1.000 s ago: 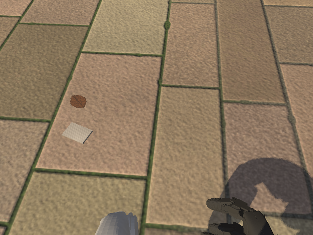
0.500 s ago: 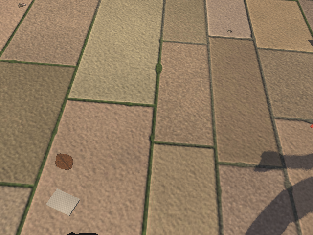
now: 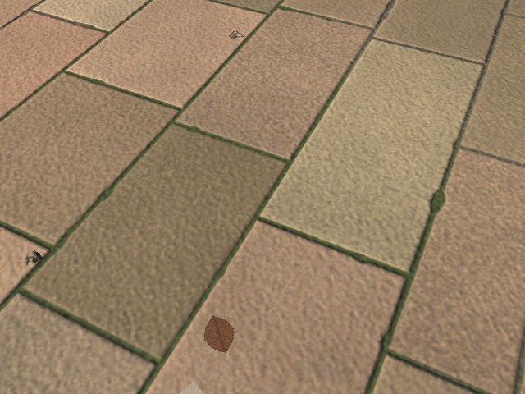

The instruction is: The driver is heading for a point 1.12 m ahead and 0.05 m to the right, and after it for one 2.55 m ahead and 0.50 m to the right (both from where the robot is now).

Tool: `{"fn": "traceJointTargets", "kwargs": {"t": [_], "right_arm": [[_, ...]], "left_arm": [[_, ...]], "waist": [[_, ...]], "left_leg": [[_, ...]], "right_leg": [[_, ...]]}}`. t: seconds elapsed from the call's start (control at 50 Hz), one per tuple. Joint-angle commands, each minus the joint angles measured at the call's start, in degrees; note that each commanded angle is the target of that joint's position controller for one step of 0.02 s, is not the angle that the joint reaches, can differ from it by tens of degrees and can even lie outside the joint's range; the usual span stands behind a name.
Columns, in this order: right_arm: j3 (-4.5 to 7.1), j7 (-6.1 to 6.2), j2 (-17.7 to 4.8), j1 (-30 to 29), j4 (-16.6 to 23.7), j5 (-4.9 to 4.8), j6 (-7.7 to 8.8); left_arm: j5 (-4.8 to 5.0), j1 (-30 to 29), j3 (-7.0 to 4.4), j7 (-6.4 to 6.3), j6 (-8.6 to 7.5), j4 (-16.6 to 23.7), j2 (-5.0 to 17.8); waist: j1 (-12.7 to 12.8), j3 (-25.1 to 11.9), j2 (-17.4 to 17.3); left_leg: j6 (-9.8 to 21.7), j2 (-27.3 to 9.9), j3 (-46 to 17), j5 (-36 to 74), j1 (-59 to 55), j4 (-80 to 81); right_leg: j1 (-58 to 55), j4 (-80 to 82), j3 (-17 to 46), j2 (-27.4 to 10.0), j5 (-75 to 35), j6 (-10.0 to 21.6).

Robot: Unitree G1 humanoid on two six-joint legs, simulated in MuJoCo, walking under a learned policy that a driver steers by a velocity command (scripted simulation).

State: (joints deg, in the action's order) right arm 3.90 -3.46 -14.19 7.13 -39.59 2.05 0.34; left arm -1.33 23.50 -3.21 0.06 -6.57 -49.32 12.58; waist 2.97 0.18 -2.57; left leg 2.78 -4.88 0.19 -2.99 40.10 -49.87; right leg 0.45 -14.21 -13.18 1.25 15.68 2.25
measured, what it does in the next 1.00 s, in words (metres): walks ahead: left foot, then right foot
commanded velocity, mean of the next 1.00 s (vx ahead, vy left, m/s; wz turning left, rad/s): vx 0.50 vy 0.00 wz -0.09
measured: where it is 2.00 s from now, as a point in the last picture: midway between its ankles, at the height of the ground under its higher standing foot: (313, 219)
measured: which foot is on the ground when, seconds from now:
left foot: up 0.00-0.14, down 0.16-0.76, up 0.78-1.00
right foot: down 0.00-0.18, up 0.20-0.72, down 0.74-1.00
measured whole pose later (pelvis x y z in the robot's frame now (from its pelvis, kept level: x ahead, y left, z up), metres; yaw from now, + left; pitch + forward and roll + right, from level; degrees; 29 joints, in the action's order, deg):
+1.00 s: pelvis +0.56 +0.03 +0.00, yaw -10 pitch +1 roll +0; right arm 1.2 -0.7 -14.5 9.5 -40.5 2.9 2.2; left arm 0.0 20.7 -3.9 0.7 -2.3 -47.4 15.5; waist 1.2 1.7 -1.7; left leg -2.2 -6.6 -3.2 -13.5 37.1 -59.0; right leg 9.1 -19.1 3.1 8.9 10.9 8.0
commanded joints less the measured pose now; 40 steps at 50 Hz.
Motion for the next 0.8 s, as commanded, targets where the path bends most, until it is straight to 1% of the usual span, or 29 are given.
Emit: {"fn": "traceJointTargets", "kwargs": {"t": [0.02, 0.06, 0.1, 0.12, 0.14, 0.16, 0.18, 0.2, 0.22, 0.24, 0.26, 0.28, 0.3, 0.32, 0.36, 0.42, 0.46, 0.5, 0.56, 0.6, 0.62, 0.64, 0.68, 0.7, 0.72, 0.74, 0.76, 0.78, 0.8], "right_arm": [[-0.54, -1.07, -0.82, -5.68, 5.49, -0.03, 0.67], [-0.41, -1.08, -1.28, -7.20, 6.44, 0.21, 0.67], [0.12, -0.23, -2.34, -5.72, 6.73, 0.46, 0.46], [0.53, 0.14, -2.97, -2.50, 6.13, 0.72, 0.56], [1.23, 0.56, -3.95, 3.89, 4.41, 0.97, 1.01], [2.22, 1.29, -5.77, 13.53, 1.26, 1.64, 1.57], [3.62, 2.25, -11.46, 18.20, 0.75, 2.21, 1.95], [4.24, 2.66, -14.60, 17.70, 1.86, 0.03, 1.66], [3.95, 3.23, -12.71, 16.47, 1.40, -0.78, 1.15], [3.06, 3.57, -10.00, 14.04, 0.57, -0.98, 1.41], [2.10, 3.51, -7.37, 12.26, -0.05, -0.96, 1.87], [1.34, 3.45, -5.62, 10.66, -0.46, -1.34, 2.38], [0.84, 3.21, -4.53, 9.58, -0.57, -1.41, 2.90], [0.60, 3.07, -4.27, 10.21, -1.05, -1.36, 3.60], [0.85, 2.96, -5.65, 11.85, -2.36, -1.33, 4.47], [0.78, 3.00, -5.91, 14.93, -3.94, -1.18, 4.87], [0.60, 3.14, -5.83, 16.04, -4.49, -1.13, 5.09], [0.38, 3.36, -5.66, 16.15, -4.85, -1.16, 5.39], [0.07, 3.95, -5.31, 17.27, -5.95, -1.01, 5.61], [-0.08, 4.49, -5.30, 19.12, -7.32, -0.91, 5.49], [-0.14, 4.68, -5.44, 19.75, -8.15, -0.84, 5.32], [-0.14, 4.89, -5.92, 19.59, -8.51, -0.74, 5.18], [0.11, 5.48, -7.85, 18.61, -8.92, -0.61, 4.90], [0.33, 5.78, -8.96, 17.94, -9.06, -0.41, 4.57], [0.56, 5.91, -9.97, 17.16, -8.94, -0.15, 4.12], [0.60, 5.86, -10.59, 15.37, -8.17, -0.60, 3.95], [-0.30, 5.39, -7.56, 15.48, -5.46, -1.45, 4.36], [-0.57, 4.34, -5.07, 15.92, -2.35, -1.54, 4.81], [-0.63, 3.94, -6.62, 11.65, -1.76, -0.33, 5.18]], "left_arm": [[0.09, -0.73, -1.52, -0.45, -0.48, 2.99, 7.85], [0.10, 0.69, -1.65, -0.96, 0.45, 2.18, 8.60], [0.14, 0.96, -1.96, -1.64, 1.52, 1.76, 10.35], [0.09, 1.46, -2.10, -1.83, 2.14, 1.41, 11.25], [0.12, 1.42, -2.19, -1.88, 2.77, 1.44, 12.01], [0.20, 0.65, -1.91, -1.82, 3.06, 2.28, 11.45], [1.14, 1.76, -0.35, -1.12, 2.94, 5.85, 5.66], [0.93, 0.52, -0.53, -0.59, 2.74, 8.44, 6.15], [0.73, -5.12, -0.91, -0.37, 2.78, 9.61, 7.19], [1.22, -6.51, -0.17, -0.14, 2.17, 9.79, 5.94], [0.80, -5.37, -0.07, 0.02, 2.05, 8.78, 5.61], [-0.28, -3.75, -0.06, 0.23, 2.79, 8.10, 5.66], [-0.94, -1.28, 0.00, 0.59, 3.94, 6.74, 5.48], [-1.03, -0.39, -0.04, 1.01, 4.78, 6.03, 5.31], [-0.61, -1.29, -0.06, 1.66, 5.49, 5.53, 4.86], [-0.03, -8.31, -0.23, 1.81, 5.74, 6.83, 4.89], [0.16, -11.51, -0.34, 1.81, 5.65, 7.32, 4.84], [0.00, -13.95, -0.27, 1.94, 5.44, 7.76, 4.53], [-0.42, -18.27, 0.24, 2.44, 5.17, 8.91, 3.72], [-0.64, -21.50, 0.70, 2.86, 4.99, 10.28, 3.04], [-0.62, -21.80, 0.85, 3.15, 4.95, 10.62, 2.83], [-0.55, -21.57, 0.85, 3.30, 4.93, 10.92, 2.94], [-0.56, -18.43, 0.42, 3.06, 5.07, 10.56, 4.00], [-0.64, -14.68, 0.00, 2.77, 5.05, 9.77, 4.86], [-0.83, -8.54, -0.75, 2.44, 4.73, 8.26, 6.34], [-1.52, -0.28, -1.81, 1.95, 4.21, 5.99, 8.26], [-1.90, 5.81, -3.78, 1.04, 4.32, 5.28, 14.39], [-0.36, 1.97, -4.53, 1.11, 4.71, 6.30, 17.66], [1.42, 0.75, -4.50, 1.06, 5.02, 6.01, 15.90]], "waist": [[-0.45, 4.66, 6.57], [-0.19, 4.65, 6.80], [-1.43, 2.46, 8.51], [-2.99, 0.22, 9.11], [-5.88, -3.37, 8.71], [-10.29, -8.61, 5.75], [-10.28, -15.49, -4.71], [-8.87, -20.31, -8.60], [-9.42, -14.79, -1.24], [-7.51, -8.10, 0.00], [-4.83, -4.39, 2.61], [-2.43, -2.90, 2.22], [-1.08, -2.72, 1.37], [-0.83, -2.74, 0.98], [-0.80, -1.35, 0.43], [-3.10, 2.25, -0.18], [-4.06, 3.25, -0.33], [-4.47, 3.73, -0.48], [-5.74, 5.00, -0.48], [-6.90, 5.99, -0.16], [-6.87, 6.15, -0.60], [-6.38, 5.62, -1.03], [-4.46, 2.58, -2.76], [-2.65, 0.23, -3.58], [0.11, -3.25, -3.66], [4.64, -7.57, -1.77], [6.40, -13.55, 6.22], [1.57, -16.93, 16.13], [2.82, -13.12, 6.35]], "left_leg": [[1.41, 0.78, 4.39, 2.20, -3.36, 8.43], [3.06, 2.04, 6.21, -1.28, -4.32, 11.71], [5.09, 5.64, 8.35, -7.59, -8.43, 13.50], [6.41, 7.85, 8.66, -10.99, -12.90, 14.44], [7.80, 9.93, 7.99, -11.98, -20.58, 17.26], [9.41, 9.38, 4.84, -9.98, -34.64, 20.90], [14.10, -6.63, -17.22, -17.08, -53.27, 22.15], [19.85, -17.32, -43.70, -9.19, -57.89, 31.18], [18.19, -15.42, -34.84, -3.17, -54.63, 32.11], [16.62, -13.68, -26.56, 3.39, -46.91, 32.06], [13.62, -10.39, -20.66, 8.31, -40.23, 33.15], [11.81, -7.77, -16.62, 10.81, -35.31, 34.41], [10.79, -6.31, -13.51, 11.34, -32.11, 35.82], [10.50, -5.74, -11.83, 12.68, -31.14, 36.95], [9.67, -5.15, -8.92, 12.15, -30.74, 39.63], [7.34, -4.90, -5.45, 9.89, -33.03, 42.53], [6.20, -4.98, -3.06, 10.10, -35.52, 42.94], [5.50, -5.20, -0.63, 11.53, -37.60, 43.19], [4.79, -5.78, 2.73, 15.98, -41.05, 43.21], [4.45, -6.53, 4.49, 20.60, -44.42, 42.05], [4.16, -6.78, 5.47, 24.51, -46.06, 40.49], [3.63, -7.05, 6.57, 30.84, -47.17, 38.23], [2.61, -7.61, 8.23, 49.73, -49.23, 30.73], [2.40, -7.93, 8.86, 56.76, -49.84, 24.55], [2.48, -8.18, 9.36, 56.63, -48.28, 15.26], [2.19, -6.94, 10.67, 46.39, -41.22, 2.15], [0.73, -2.04, 11.90, 20.01, -25.03, -18.39], [-1.45, 10.62, 4.06, -27.12, -4.15, -35.52], [-0.74, 5.82, -4.79, -22.06, 1.65, -35.93]], "right_leg": [[2.60, 5.62, 3.28, -15.08, -25.76, 4.98], [-1.95, 2.80, 1.58, -16.04, -32.36, 4.49], [-5.78, -4.50, -0.57, -16.75, -49.71, 3.61], [-6.45, -10.68, -0.95, -17.08, -56.74, 3.65], [-4.97, -19.88, -1.28, -16.92, -56.83, 3.49], [2.71, -32.94, -2.27, -15.34, -46.96, 2.32], [23.06, -51.93, -2.01, -10.61, -14.52, 0.08], [35.86, -67.02, 6.71, -0.82, 15.16, -1.94], [40.96, -68.28, 13.21, -3.85, 8.84, -1.71], [41.03, -65.68, 13.10, -5.78, 4.88, -1.41], [37.84, -60.06, 13.37, -7.59, 3.22, -1.30], [34.30, -56.45, 13.77, -8.51, 2.74, -1.60], [30.89, -54.26, 13.73, -8.84, 2.50, -1.79], [29.89, -53.39, 13.27, -8.40, 1.91, -1.91], [31.76, -51.03, 13.17, -8.23, -1.57, -1.96], [38.35, -45.95, 14.68, -7.82, -8.06, -1.91], [41.05, -41.98, 16.30, -6.42, -11.25, -1.77], [41.65, -37.47, 16.04, -5.34, -14.81, -1.38], [41.48, -30.57, 12.75, -4.64, -17.27, -0.61], [41.36, -26.04, 10.03, -4.18, -16.45, 0.43], [40.46, -24.01, 8.81, -3.61, -15.32, 1.27], [38.31, -22.25, 7.41, -2.51, -13.32, 2.29], [32.01, -21.16, 4.42, 1.11, -7.54, 4.79], [27.95, -20.82, 3.60, 3.07, -4.41, 6.24], [21.01, -18.99, 4.40, 4.43, -2.79, 7.81], [8.58, -14.10, 7.62, 3.98, -4.49, 10.04], [-6.84, -12.83, 25.82, -9.33, -0.27, 15.62], [-17.27, -5.62, 57.15, -21.59, -9.34, 24.04], [-14.85, -4.24, 51.52, -19.79, -8.67, 23.11]]}}
Keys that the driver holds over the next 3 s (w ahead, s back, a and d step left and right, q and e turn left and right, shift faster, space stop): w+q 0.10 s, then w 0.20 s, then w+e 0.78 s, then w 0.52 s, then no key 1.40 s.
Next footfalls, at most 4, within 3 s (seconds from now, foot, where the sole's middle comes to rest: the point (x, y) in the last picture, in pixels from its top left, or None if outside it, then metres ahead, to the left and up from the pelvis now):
0.16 left None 0.25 0.11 -0.78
0.74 right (299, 365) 0.57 -0.01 -0.78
1.26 left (266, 254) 0.91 0.09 -0.78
1.76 right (352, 212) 1.08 -0.18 -0.78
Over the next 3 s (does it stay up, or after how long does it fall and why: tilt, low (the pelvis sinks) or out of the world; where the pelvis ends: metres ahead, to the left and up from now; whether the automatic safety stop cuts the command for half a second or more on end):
stays up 1.05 -0.07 0.00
